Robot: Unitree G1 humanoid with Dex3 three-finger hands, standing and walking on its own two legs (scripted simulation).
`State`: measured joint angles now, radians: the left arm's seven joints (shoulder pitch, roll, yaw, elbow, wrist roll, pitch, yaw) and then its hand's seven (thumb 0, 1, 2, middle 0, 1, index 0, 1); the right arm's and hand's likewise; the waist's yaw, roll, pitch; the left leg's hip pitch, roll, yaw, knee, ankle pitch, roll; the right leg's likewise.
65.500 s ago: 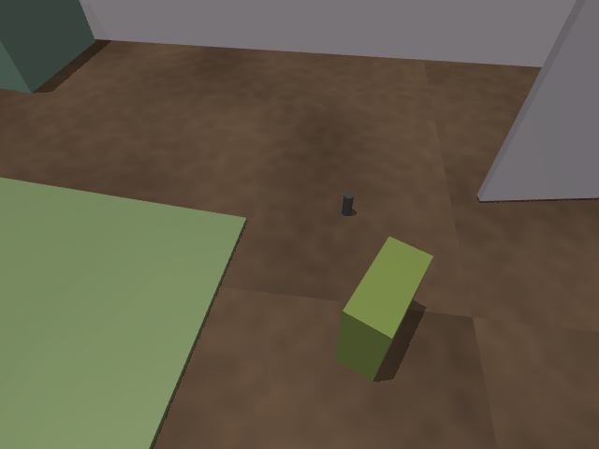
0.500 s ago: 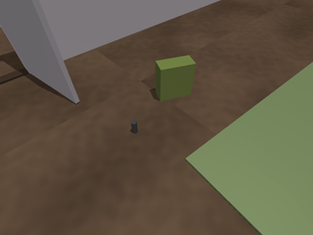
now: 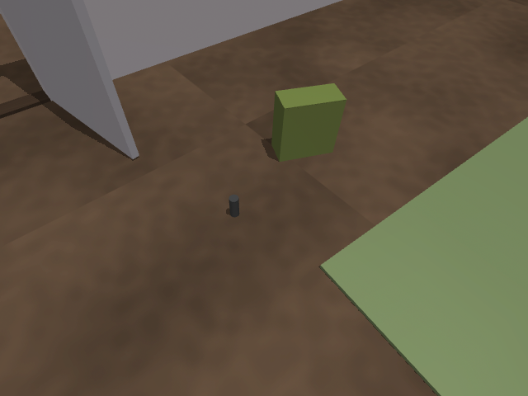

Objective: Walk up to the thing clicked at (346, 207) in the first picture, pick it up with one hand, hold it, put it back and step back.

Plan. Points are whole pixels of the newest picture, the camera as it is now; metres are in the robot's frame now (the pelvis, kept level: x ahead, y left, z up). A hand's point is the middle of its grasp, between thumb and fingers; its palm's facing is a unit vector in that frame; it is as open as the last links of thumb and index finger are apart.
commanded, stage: step back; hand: left
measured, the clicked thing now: (234, 206) +0.98 +0.18 -0.70
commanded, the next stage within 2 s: stand in 0.14 s
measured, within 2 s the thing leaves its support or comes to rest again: neither
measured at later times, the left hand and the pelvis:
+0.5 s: hand out of the picture +0.08 +0.24 -0.14, palm faces -0.03 -0.94 -0.33, open 7.4 cm; pelvis -0.01 -0.01 +0.02, yaw +0 degrees
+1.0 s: hand out of the picture +0.07 +0.24 -0.14, palm faces -0.04 -0.94 -0.34, open 7.4 cm; pelvis +0.00 -0.01 +0.02, yaw +0 degrees
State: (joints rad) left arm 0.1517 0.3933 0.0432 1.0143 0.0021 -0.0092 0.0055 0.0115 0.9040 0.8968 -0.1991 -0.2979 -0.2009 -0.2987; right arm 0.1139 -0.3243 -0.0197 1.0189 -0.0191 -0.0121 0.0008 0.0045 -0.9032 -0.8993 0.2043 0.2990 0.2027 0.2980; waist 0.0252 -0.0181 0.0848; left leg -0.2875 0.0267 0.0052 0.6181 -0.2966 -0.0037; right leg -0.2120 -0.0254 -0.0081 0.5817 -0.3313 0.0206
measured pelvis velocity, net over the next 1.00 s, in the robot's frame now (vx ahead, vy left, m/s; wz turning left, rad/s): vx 0.00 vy -0.01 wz -0.01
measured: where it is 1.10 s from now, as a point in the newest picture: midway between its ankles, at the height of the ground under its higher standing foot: outside the picture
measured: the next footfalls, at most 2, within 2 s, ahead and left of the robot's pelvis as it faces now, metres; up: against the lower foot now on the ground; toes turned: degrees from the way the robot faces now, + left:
none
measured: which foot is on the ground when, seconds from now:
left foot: down 0.00-1.00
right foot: down 0.00-1.00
